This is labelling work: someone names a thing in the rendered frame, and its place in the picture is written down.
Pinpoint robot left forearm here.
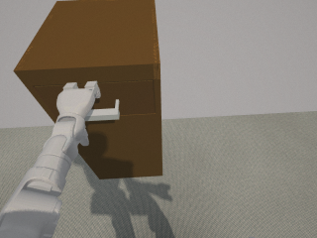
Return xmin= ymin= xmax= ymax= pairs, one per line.
xmin=0 ymin=112 xmax=85 ymax=227

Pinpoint robot left upper arm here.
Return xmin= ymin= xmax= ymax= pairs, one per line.
xmin=0 ymin=189 xmax=62 ymax=238

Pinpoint cabinet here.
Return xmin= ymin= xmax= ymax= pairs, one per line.
xmin=13 ymin=0 xmax=162 ymax=179

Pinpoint left robot hand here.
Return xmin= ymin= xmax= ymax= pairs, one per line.
xmin=56 ymin=80 xmax=101 ymax=146

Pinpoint drawer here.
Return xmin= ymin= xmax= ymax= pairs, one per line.
xmin=35 ymin=79 xmax=155 ymax=117

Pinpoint handle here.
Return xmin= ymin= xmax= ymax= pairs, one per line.
xmin=84 ymin=99 xmax=120 ymax=122

